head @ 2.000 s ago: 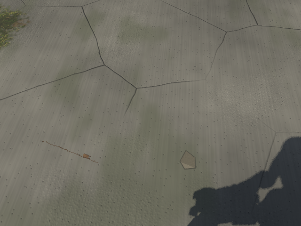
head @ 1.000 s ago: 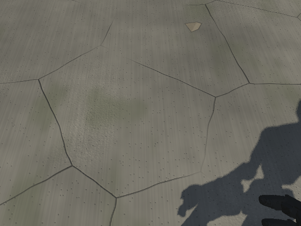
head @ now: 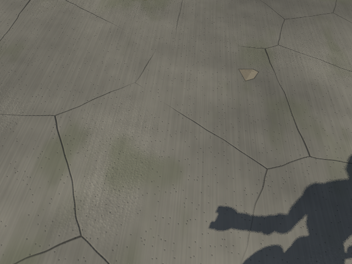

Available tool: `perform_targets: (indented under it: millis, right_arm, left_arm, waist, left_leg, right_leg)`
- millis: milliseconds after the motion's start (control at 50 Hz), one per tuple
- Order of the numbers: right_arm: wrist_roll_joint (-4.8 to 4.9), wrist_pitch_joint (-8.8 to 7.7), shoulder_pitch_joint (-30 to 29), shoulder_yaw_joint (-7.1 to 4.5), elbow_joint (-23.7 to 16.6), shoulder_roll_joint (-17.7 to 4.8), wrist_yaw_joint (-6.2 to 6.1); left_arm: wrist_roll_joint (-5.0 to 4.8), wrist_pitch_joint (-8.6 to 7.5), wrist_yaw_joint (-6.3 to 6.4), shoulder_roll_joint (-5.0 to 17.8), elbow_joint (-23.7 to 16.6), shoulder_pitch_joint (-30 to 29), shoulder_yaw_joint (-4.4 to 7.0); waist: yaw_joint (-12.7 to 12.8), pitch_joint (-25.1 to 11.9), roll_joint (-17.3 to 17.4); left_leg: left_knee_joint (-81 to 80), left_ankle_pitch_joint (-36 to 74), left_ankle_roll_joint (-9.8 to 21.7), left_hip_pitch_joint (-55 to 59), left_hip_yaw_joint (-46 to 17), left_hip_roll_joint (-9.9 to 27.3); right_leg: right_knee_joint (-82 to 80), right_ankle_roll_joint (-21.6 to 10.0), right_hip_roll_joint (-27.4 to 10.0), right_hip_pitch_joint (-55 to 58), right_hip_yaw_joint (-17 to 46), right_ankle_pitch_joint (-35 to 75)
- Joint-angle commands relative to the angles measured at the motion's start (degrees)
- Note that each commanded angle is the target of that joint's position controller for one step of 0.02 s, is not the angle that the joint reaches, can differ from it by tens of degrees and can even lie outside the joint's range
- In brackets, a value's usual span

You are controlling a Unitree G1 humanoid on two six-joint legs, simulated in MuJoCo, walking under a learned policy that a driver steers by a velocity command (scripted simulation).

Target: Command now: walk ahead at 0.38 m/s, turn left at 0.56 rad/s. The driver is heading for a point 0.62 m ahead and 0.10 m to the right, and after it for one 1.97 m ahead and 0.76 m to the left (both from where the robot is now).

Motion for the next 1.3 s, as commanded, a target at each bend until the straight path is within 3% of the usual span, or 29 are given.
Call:
perform_targets:
  millis: [20,160,240,260,280,300,320,340,360,400,480,540,640,700,720,740,760,780,820,880,960,1040,1120,1140,1160,1180,1200,1240,1300]
  right_arm:
    - [0.47,-0.85,0.17,-3.21,-3.13,-11.22,-0.42]
    - [0.42,-0.48,2.66,-3.15,-1.58,-11.25,0.25]
    - [0.27,0.04,1.11,-2.87,-1.58,-10.96,0.23]
    - [-0.33,-0.05,0.29,-2.13,-2.35,-9.42,0.05]
    - [-0.65,-1.00,2.51,-1.14,-4.61,-6.69,-0.05]
    - [-0.61,-2.33,1.67,-0.83,-5.46,-6.82,-0.02]
    - [0.69,-3.40,-2.51,-1.60,-6.06,-10.24,0.64]
    - [1.03,-4.25,-6.27,-1.36,-6.51,-10.02,1.15]
    - [0.12,-4.81,-8.71,-1.33,-7.09,-9.41,1.48]
    - [-1.31,-4.85,-9.08,-1.61,-7.55,-8.68,1.72]
    - [-1.55,-4.32,-13.37,-0.62,-9.52,-5.68,1.65]
    - [-1.12,-4.80,-20.33,0.08,-11.03,-3.99,2.13]
    - [0.09,-5.27,-23.83,-1.04,-12.18,-6.65,2.76]
    - [-0.36,-5.74,-13.23,-2.99,-10.01,-10.14,2.13]
    - [-1.31,-5.62,-3.81,-3.88,-9.29,-13.26,1.52]
    - [-1.59,-4.81,1.02,-4.67,-6.67,-16.89,1.99]
    - [-0.54,-4.59,2.24,-3.69,-5.82,-11.89,2.52]
    - [-0.25,-4.43,-0.84,-2.80,-5.92,-8.86,2.44]
    - [-0.87,-3.82,-6.55,-2.09,-5.80,-7.77,2.78]
    - [-0.42,-3.81,-8.20,-1.67,-5.43,-6.84,2.94]
    - [0.72,-3.07,-7.69,-3.05,-4.54,-11.24,2.10]
    - [1.19,-2.08,-3.30,-3.36,-3.17,-12.23,1.75]
    - [0.77,-1.43,-2.01,-2.49,-2.88,-9.35,1.41]
    - [0.17,-1.60,-2.53,-1.23,-3.74,-5.69,1.50]
    - [0.69,-2.28,2.55,-0.09,-5.22,-2.03,1.31]
    - [1.82,-2.35,2.50,-1.07,-5.91,-6.46,0.92]
    - [1.84,-1.87,-0.37,-2.16,-5.76,-9.68,0.72]
    - [0.56,-0.39,-2.24,-2.69,-5.49,-9.45,0.38]
    - [0.41,1.71,-2.34,-2.67,-6.15,-6.74,0.61]
  left_arm:
    - [-0.41,-1.91,-0.63,2.07,-5.37,-8.72,-0.21]
    - [-1.15,-3.77,-2.73,2.71,-6.34,-11.89,-1.68]
    - [-0.81,-4.14,-2.57,6.00,-3.35,-1.15,-0.51]
    - [-0.52,-4.17,-2.48,8.37,-1.43,8.09,0.26]
    - [0.16,-3.85,-2.60,14.39,-0.15,16.30,1.70]
    - [-1.26,-3.64,-3.34,11.45,1.24,17.83,0.82]
    - [-2.05,-3.33,-3.24,8.22,0.72,14.60,-0.31]
    - [-1.16,-2.72,-2.88,6.73,-0.42,12.19,-0.82]
    - [-0.66,-2.19,-2.68,5.57,-0.96,10.41,-1.27]
    - [-0.20,-1.79,-2.13,4.57,-1.93,8.77,-1.86]
    - [-1.19,-1.54,-0.61,6.85,-1.72,9.70,-1.17]
    - [-1.54,-0.88,0.13,7.73,-0.87,12.44,-0.79]
    - [-2.09,0.24,0.79,7.51,0.09,16.43,-0.66]
    - [-1.39,0.72,0.56,6.19,-1.12,14.48,-0.95]
    - [-0.15,0.64,0.28,3.16,-2.88,13.86,-2.13]
    - [-1.45,-0.07,0.19,-2.07,-3.37,23.52,-3.75]
    - [-2.29,-0.31,0.20,2.36,-1.53,24.36,-3.25]
    - [-2.37,-0.37,0.02,5.64,-2.43,17.96,-2.43]
    - [-0.39,-0.99,-0.15,5.28,-5.05,9.51,-2.47]
    - [-0.09,-1.27,-0.79,2.43,-5.61,9.58,-3.04]
    - [0.53,-1.97,-1.57,-0.07,-7.55,2.44,-4.73]
    - [-0.49,-2.55,-2.17,2.70,-9.07,-2.98,-4.11]
    - [-0.38,-2.87,-1.41,5.52,-7.70,3.38,-2.24]
    - [0.41,-2.93,-0.76,8.51,-6.86,10.90,-1.22]
    - [0.99,-1.90,-0.48,13.48,-6.17,15.78,0.02]
    - [0.66,-1.54,-0.85,12.04,-5.38,15.98,-0.14]
    - [0.47,-1.60,-0.82,8.33,-5.97,13.05,-1.17]
    - [1.18,-1.64,-1.20,3.92,-6.54,6.11,-2.47]
    - [1.16,-1.95,-0.96,3.47,-5.69,2.28,-2.19]
  waist:
    - [-1.25,2.82,9.55]
    - [-4.13,4.82,10.15]
    - [1.79,-0.68,9.88]
    - [6.02,-7.97,6.55]
    - [6.79,-15.55,-8.24]
    - [6.70,-15.11,-15.41]
    - [6.70,-6.51,-9.75]
    - [6.45,-2.54,-5.02]
    - [5.46,0.97,-1.69]
    - [3.20,1.60,-2.87]
    - [2.87,2.62,-3.44]
    - [5.26,2.91,-3.57]
    - [5.19,2.19,-4.46]
    - [-1.11,-3.85,-4.59]
    - [-5.17,-12.96,-0.09]
    - [-1.39,-21.46,18.66]
    - [-2.16,-18.79,16.72]
    - [-3.11,-9.86,10.39]
    - [-0.96,-0.80,4.03]
    - [2.25,0.02,7.19]
    - [1.20,1.20,6.70]
    - [-0.15,1.34,6.48]
    - [4.62,-0.55,6.23]
    - [8.21,-5.32,1.43]
    - [7.37,-11.74,-13.65]
    - [7.20,-9.47,-15.68]
    - [6.83,-4.15,-10.00]
    - [3.51,-0.56,-5.29]
    - [0.92,-0.14,-6.90]
  left_leg:
    - [-8.56,-5.65,7.56,3.54,-12.88,10.97]
    - [-5.33,-0.10,7.95,5.13,-12.83,13.47]
    - [6.34,27.90,5.17,7.76,-7.80,11.62]
    - [19.43,29.77,3.15,2.17,-4.09,8.88]
    - [40.49,13.54,-1.83,-17.58,1.62,0.45]
    - [51.05,-17.77,-3.27,-31.45,-0.42,-3.05]
    - [54.91,-15.70,-2.65,-38.03,-1.68,0.78]
    - [54.03,-11.42,-2.06,-38.03,-0.54,3.02]
    - [49.94,-8.12,-2.26,-37.45,0.54,4.47]
    - [43.27,-4.42,-3.42,-32.59,1.14,6.01]
    - [29.53,1.64,-6.63,-29.22,3.92,4.63]
    - [16.88,13.65,-7.37,-22.14,4.83,1.58]
    - [9.22,14.37,-5.79,-17.07,1.85,0.37]
    - [6.22,10.75,-1.54,-0.77,2.72,1.60]
    - [8.62,7.14,2.33,14.68,-5.61,10.72]
    - [4.95,-3.49,11.57,32.94,-31.18,23.61]
    - [0.21,-14.02,11.65,30.66,-39.56,23.93]
    - [-0.96,-13.54,9.86,23.37,-31.57,20.99]
    - [-2.89,1.09,9.48,9.27,-20.63,16.36]
    - [-5.60,11.72,10.39,1.68,-14.67,12.76]
    - [-7.63,11.32,10.00,-6.17,-8.60,10.42]
    - [-5.85,6.07,7.56,-7.00,-9.98,10.78]
    - [3.75,-0.79,3.08,-10.13,-11.08,7.62]
    - [17.50,-4.90,0.43,-15.41,-7.04,3.59]
    - [36.42,-19.50,-2.93,-29.98,0.89,-2.17]
    - [47.09,-21.78,-3.85,-37.57,-0.38,-0.34]
    - [51.41,-17.53,-4.20,-38.85,-1.74,1.76]
    - [50.41,-12.41,-5.34,-34.03,-0.34,4.01]
    - [46.59,-7.89,-6.85,-28.05,2.37,5.06]
  right_leg:
    - [-8.50,1.48,0.68,-5.20,0.39,2.78]
    - [-17.50,-0.91,0.14,0.89,-2.70,0.71]
    - [-21.38,-6.90,3.01,15.78,-6.22,-1.26]
    - [-19.81,-10.50,-1.91,29.70,0.19,-0.71]
    - [-21.79,-18.93,-13.78,49.23,22.61,-5.72]
    - [-29.88,-22.42,-18.76,54.27,39.61,-14.96]
    - [-30.87,-20.47,-17.96,49.10,35.66,-19.38]
    - [-31.17,-18.93,-15.37,43.22,28.80,-16.66]
    - [-32.43,-18.31,-13.03,37.51,24.40,-11.76]
    - [-34.42,-17.77,-9.83,31.40,19.98,-3.86]
    - [-35.80,-17.51,-7.00,24.74,13.46,6.56]
    - [-34.39,-14.82,-4.10,20.34,10.22,8.13]
    - [-28.83,-12.38,-7.17,26.03,16.82,4.52]
    - [-15.71,-9.32,-3.93,25.34,16.00,13.77]
    - [-0.34,-7.47,-0.45,18.19,12.58,5.66]
    - [18.74,-4.04,7.21,-0.90,5.86,-24.67]
    - [26.26,-3.78,3.93,-7.40,7.40,-28.65]
    - [28.41,-3.71,2.06,-9.75,6.71,-24.02]
    - [23.84,-3.63,-1.67,-8.19,2.60,-17.84]
    - [14.40,-3.00,-3.45,-2.22,0.91,-16.88]
    - [-4.05,-1.48,-1.81,5.81,-1.77,-7.52]
    - [-12.84,-1.08,0.53,12.50,-0.80,2.41]
    - [-18.36,-3.73,-0.41,27.01,-0.98,-0.96]
    - [-20.02,-6.64,-8.12,37.10,6.51,-5.41]
    - [-25.01,-13.54,-21.25,50.19,26.31,-16.79]
    - [-29.64,-15.88,-23.56,47.44,37.74,-24.43]
    - [-29.56,-14.74,-21.76,42.56,31.28,-18.21]
    - [-28.37,-13.16,-17.40,33.28,15.91,8.90]
    - [-29.67,-13.16,-13.87,26.56,3.13,26.07]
